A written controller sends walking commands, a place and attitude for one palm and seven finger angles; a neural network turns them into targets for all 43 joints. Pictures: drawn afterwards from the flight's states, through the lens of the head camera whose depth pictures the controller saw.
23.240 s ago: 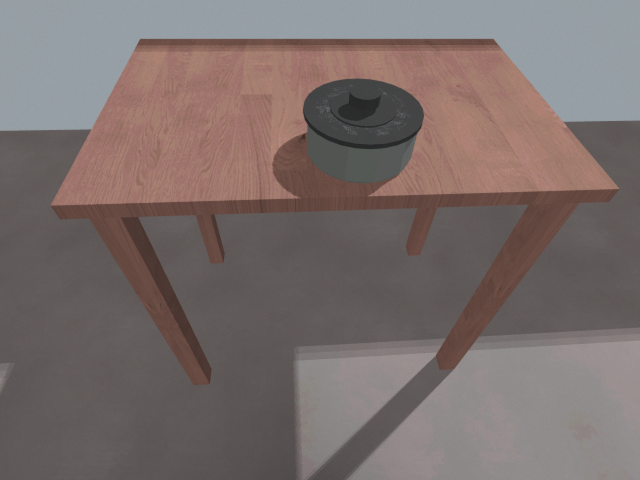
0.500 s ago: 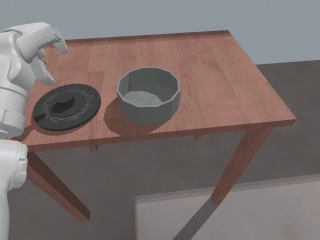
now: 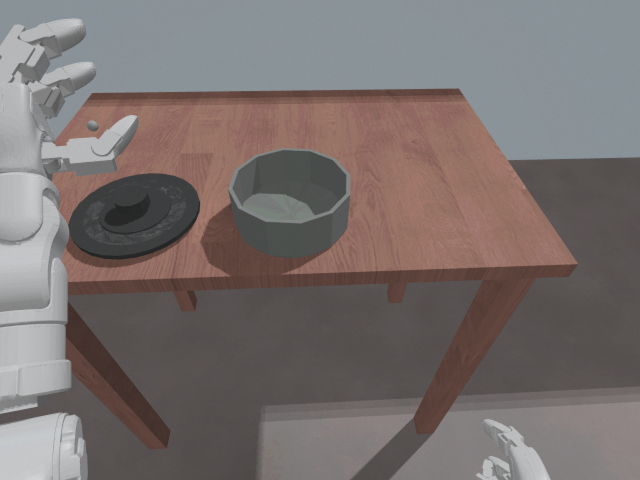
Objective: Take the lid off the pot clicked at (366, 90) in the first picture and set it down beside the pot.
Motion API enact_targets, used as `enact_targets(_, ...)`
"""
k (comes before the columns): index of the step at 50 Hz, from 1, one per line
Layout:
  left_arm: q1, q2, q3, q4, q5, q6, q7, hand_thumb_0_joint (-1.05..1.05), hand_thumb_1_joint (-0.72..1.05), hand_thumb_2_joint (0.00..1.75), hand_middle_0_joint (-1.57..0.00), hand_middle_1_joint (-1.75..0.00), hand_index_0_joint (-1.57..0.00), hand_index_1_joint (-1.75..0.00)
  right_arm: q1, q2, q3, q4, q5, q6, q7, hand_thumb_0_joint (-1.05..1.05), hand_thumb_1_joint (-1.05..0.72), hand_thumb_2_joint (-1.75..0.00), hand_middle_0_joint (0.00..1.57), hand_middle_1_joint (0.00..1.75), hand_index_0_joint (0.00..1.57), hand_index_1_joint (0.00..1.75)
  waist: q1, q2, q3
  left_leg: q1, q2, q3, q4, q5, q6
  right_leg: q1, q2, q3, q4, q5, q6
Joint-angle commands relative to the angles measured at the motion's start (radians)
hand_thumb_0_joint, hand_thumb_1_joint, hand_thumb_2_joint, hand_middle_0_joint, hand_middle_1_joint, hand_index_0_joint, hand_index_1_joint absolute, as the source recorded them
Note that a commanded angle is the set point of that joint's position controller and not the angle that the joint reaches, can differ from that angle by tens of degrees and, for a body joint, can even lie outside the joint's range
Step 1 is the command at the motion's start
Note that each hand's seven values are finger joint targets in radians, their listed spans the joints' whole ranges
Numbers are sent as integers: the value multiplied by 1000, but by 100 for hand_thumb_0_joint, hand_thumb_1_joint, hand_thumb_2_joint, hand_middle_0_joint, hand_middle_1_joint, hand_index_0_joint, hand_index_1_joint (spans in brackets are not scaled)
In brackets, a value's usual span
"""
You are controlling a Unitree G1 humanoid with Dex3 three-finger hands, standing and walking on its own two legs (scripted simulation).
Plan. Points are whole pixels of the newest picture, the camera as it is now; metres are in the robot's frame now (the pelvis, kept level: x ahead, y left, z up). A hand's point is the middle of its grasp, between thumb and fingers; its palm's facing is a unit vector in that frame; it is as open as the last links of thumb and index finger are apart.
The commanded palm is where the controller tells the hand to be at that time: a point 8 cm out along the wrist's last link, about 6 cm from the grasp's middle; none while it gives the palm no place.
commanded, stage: draw the hand back to the body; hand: left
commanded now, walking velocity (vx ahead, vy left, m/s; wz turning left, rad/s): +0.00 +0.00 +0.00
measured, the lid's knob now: (132, 200) +0.48 +0.33 +0.08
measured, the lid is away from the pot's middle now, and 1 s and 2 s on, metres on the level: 0.25 0.25 0.25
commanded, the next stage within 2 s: step back with the hand held close in 1.32 s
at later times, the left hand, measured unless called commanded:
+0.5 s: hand (47, 194) +0.26 +0.24 +0.28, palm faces +0.44 -0.87 -0.22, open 7.9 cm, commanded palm +0.21 +0.28 +0.28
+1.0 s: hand out of the picture +0.17 +0.25 +0.27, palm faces +0.47 -0.84 -0.25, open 7.4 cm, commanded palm +0.12 +0.29 +0.27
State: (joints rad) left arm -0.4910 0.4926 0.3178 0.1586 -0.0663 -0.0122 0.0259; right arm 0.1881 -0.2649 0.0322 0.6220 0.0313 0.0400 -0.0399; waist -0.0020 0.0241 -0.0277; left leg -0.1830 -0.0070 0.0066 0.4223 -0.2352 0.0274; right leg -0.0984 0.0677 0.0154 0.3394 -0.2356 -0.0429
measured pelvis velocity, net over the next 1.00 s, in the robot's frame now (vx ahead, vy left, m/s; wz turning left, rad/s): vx -0.03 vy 0.01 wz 0.01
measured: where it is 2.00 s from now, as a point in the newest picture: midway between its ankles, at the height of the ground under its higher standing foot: outside the picture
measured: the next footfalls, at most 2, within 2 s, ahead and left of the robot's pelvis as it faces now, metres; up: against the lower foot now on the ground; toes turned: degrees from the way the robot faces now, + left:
none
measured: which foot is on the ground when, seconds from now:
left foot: down 0.00-1.00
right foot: down 0.00-1.00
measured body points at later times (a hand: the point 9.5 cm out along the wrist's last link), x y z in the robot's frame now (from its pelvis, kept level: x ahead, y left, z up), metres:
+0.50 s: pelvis -0.02 -0.01 +0.00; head -0.04 -0.03 +0.45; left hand +0.23 +0.28 +0.29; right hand +0.18 -0.23 -0.08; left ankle -0.01 +0.10 -0.74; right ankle -0.04 -0.09 -0.74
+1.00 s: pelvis -0.03 +0.01 +0.00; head -0.07 +0.00 +0.45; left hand +0.14 +0.30 +0.29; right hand +0.17 -0.20 -0.07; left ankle -0.01 +0.10 -0.74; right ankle -0.04 -0.09 -0.74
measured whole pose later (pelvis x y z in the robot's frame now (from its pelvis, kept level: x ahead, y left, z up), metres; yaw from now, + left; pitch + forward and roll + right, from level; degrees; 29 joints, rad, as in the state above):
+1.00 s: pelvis -0.03 +0.01 +0.00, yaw +1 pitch -6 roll -1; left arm 0.15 0.42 0.41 -0.51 -0.13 -0.12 0.07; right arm 0.13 -0.21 0.05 0.69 0.01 -0.07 -0.04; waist 0.06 0.03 0.01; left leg -0.11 -0.02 0.00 0.38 -0.18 0.04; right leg -0.02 0.05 0.00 0.31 -0.19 -0.03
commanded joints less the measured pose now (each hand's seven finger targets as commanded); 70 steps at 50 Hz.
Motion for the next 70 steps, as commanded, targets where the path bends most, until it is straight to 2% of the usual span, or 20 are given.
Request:
enact_targets(1,-325,274,101,-207,-15,-45,27,0,35,87,-33,-51,-33,-51,-116,-131,-46,-122,-1,-47,-16,0,-90,-90,20,30,20,30,14,-36,-240,109,16,15,0,341,29,43,-48,-7,0,434,32)
enact_targets(4,-264,296,131,-247,-21,-44,26,0,42,87,-32,-48,-32,-48,-132,-129,-45,-125,3,-43,-22,0,-90,-90,20,30,20,30,24,-34,-234,87,3,21,-3,266,34,66,-68,4,2,445,43)
enact_targets(8,-241,196,51,-479,-31,-71,25,0,52,88,-29,-44,-29,-44,-169,-106,-37,-145,8,-68,-16,0,-90,-90,20,30,20,30,23,94,-288,153,4,21,15,331,30,69,-72,9,12,485,40)
enact_targets(13,-128,321,195,-333,-34,-49,52,0,65,89,-26,-40,-26,-40,-149,-125,-41,-102,-1,-64,-31,0,-90,-90,20,30,20,30,33,-71,-163,73,-3,13,-11,204,36,34,-65,-3,-12,373,48)
enact_targets(18,-60,155,64,-572,-51,-91,29,0,77,89,-23,-35,-23,-35,-206,-86,-28,-145,5,-94,-22,0,-90,-90,20,30,20,30,38,84,-221,152,0,18,-11,232,34,36,-63,0,-15,340,33)
enact_targets(21,-7,207,130,-568,-52,-88,49,0,85,90,-21,-32,-21,-32,-201,-97,-30,-122,-1,-105,-23,0,-90,-90,20,30,20,30,42,21,-200,140,4,13,-18,236,33,30,-57,-6,-18,354,35)
enact_targets(23,23,295,231,-515,-52,-82,58,0,90,90,-20,-30,-20,-30,-185,-106,-34,-106,-6,-99,-28,0,-90,-90,20,30,20,30,50,-55,-159,108,2,11,-22,214,37,34,-56,-9,-26,340,39)
enact_targets(27,91,161,130,-577,-61,-93,40,0,90,90,-20,-30,-20,-30,-220,-76,-24,-119,-2,-108,-26,0,-90,-90,20,30,20,30,51,60,-125,124,3,18,-37,182,31,13,-55,-9,-44,242,24)
enact_targets(30,123,77,42,-686,-61,-110,37,0,90,90,-20,-30,-20,-30,-227,-71,-23,-127,0,-134,-17,0,-90,-90,20,30,20,30,41,83,-123,165,10,5,-55,183,27,-18,-40,-20,-57,196,16)
enact_targets(34,180,220,211,-654,-66,-111,59,0,90,90,-20,-30,-20,-30,-228,-88,-31,-103,-10,-132,-29,0,-90,-90,20,30,20,30,57,-12,-90,124,7,3,-73,136,32,-3,-37,-23,-76,140,17)
enact_targets(36,208,203,217,-680,-70,-123,57,0,90,90,-20,-30,-20,-30,-234,-74,-28,-106,-12,-136,-31,0,-90,-90,20,30,20,30,64,14,-93,123,8,3,-74,130,29,13,-42,-21,-76,131,14)
enact_targets(40,314,74,94,-803,-63,-143,42,0,90,90,-20,-30,-20,-30,-242,-62,-25,-117,-10,-159,-16,0,-90,-90,20,30,20,30,56,95,-109,166,19,-5,-88,162,17,2,-36,-30,-71,142,8)
enact_targets(44,386,156,196,-809,-65,-145,56,0,90,90,-20,-30,-20,-30,-234,-78,-35,-102,-15,-163,-17,0,-90,-90,20,30,20,30,62,18,-78,142,22,-11,-107,125,20,1,-31,-35,-93,103,10)
enact_targets(46,409,165,222,-847,-66,-156,57,0,90,90,-20,-30,-20,-30,-241,-69,-35,-103,-18,-166,-20,0,-90,-90,20,30,20,30,69,37,-78,138,19,-4,-100,127,20,15,-36,-32,-93,108,9)
enact_targets(52,545,75,145,-920,-58,-166,48,0,90,90,-20,-30,-20,-30,-238,-62,-33,-103,-19,-182,-5,0,-90,-90,20,30,20,30,61,93,-37,139,29,-20,-121,106,7,-11,-34,-38,-95,81,7)
enact_targets(55,610,123,212,-942,-64,-169,54,0,90,90,-20,-30,-20,-30,-236,-66,-40,-105,-22,-182,-7,0,-90,-90,20,30,20,30,69,32,-35,124,28,-20,-120,99,12,7,-35,-41,-102,72,9)
enact_targets(58,683,142,248,-994,-64,-178,53,0,90,90,-20,-30,-20,-30,-232,-62,-39,-109,-24,-184,-4,0,-90,-90,20,30,20,30,76,66,-57,131,26,-21,-113,117,9,19,-36,-42,-96,86,7)
enact_targets(64,605,99,196,-936,-52,-173,64,0,90,90,-20,-30,-20,-30,-224,-66,-38,-91,-23,-191,-13,0,-90,-90,20,30,20,30,54,60,26,107,29,-44,-137,9,6,-37,-34,-41,-112,11,10)
enact_targets(67,654,93,205,-943,-58,-172,61,0,90,90,-20,-30,-20,-30,-225,-62,-39,-97,-23,-190,-14,0,-90,-90,20,30,20,30,67,30,1,109,28,-39,-133,37,8,-8,-38,-44,-103,23,8)
enact_targets(70,674,93,196,-995,-54,-183,58,0,90,90,-20,-30,-20,-30,-228,-59,-38,-102,-26,-199,-8,0,-90,-90,20,30,20,30,72,65,-50,134,29,-37,-125,92,7,11,-39,-42,-91,67,5)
